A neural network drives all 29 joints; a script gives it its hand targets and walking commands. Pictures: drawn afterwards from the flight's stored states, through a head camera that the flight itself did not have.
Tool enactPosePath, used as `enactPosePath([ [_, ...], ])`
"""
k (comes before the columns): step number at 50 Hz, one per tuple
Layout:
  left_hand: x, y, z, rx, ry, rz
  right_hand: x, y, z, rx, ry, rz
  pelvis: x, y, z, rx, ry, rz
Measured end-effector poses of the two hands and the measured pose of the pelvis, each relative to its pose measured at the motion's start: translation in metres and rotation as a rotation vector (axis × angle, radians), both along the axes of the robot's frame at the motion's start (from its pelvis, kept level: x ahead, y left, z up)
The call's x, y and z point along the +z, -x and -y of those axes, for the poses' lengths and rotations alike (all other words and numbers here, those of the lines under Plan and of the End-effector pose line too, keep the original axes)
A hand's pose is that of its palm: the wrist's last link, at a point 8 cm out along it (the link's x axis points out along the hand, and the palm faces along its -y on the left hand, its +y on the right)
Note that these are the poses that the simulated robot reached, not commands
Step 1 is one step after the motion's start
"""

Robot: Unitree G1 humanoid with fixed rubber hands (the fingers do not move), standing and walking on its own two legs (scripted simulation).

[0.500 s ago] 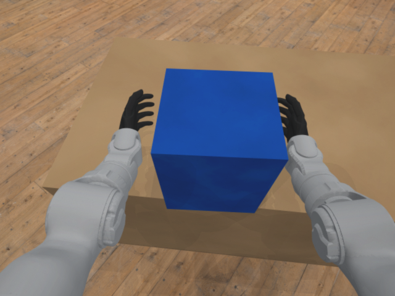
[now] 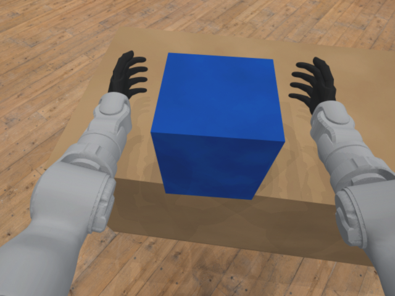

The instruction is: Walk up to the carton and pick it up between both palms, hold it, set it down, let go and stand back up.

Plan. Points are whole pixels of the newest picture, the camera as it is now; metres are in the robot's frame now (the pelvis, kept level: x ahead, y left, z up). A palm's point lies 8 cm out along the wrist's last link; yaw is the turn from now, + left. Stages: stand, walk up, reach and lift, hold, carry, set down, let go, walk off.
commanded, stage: set down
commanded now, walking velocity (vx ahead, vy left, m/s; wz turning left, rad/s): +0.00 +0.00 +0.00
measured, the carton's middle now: (213, 133) +0.48 +0.00 +0.02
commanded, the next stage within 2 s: none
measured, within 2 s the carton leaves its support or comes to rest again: neither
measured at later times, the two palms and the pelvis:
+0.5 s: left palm (98, 59) +0.50 +0.20 +0.19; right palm (348, 68) +0.49 -0.21 +0.20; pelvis +0.01 +0.00 +0.02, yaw +1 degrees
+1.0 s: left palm (106, 116) +0.44 +0.20 +0.12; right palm (330, 125) +0.43 -0.21 +0.12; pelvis +0.01 +0.00 +0.02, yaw +0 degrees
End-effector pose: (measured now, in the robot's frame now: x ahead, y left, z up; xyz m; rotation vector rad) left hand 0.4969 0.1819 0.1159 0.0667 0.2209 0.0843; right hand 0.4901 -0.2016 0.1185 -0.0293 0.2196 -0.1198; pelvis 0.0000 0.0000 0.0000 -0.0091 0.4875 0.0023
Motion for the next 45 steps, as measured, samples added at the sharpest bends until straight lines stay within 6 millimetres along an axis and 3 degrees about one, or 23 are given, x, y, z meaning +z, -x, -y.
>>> enactPosePath([
  [13, 0.056, 0.001, -0.018, 0.038, -0.006, 0.02, 0.058, 0.001, 0.005, -0.027, -0.001, 0.0, 0.013, -0.006, 0.003, 0.013, 0.001, 0.085],
  [24, 0.076, -0.001, -0.018, 0.03, 0.001, 0.02, 0.078, 0.001, 0.008, -0.03, -0.012, -0.002, 0.018, -0.01, 0.004, 0.011, 0.003, 0.128],
  [30, 0.062, 0.008, -0.019, 0.011, -0.012, 0.005, 0.065, 0.007, 0.009, -0.026, -0.001, -0.014, 0.021, -0.011, 0.005, 0.009, 0.002, 0.166],
  [39, 0.011, 0.038, -0.02, 0.009, -0.001, -0.023, 0.015, 0.031, 0.002, -0.002, -0.012, -0.029, 0.023, -0.011, 0.003, 0.009, 0.003, 0.194],
  [45, 0.001, 0.05, -0.017, 0.008, 0.011, -0.016, 0.0, 0.045, 0.001, -0.004, -0.02, -0.023, 0.022, -0.01, 0.002, 0.007, 0.004, 0.207],
])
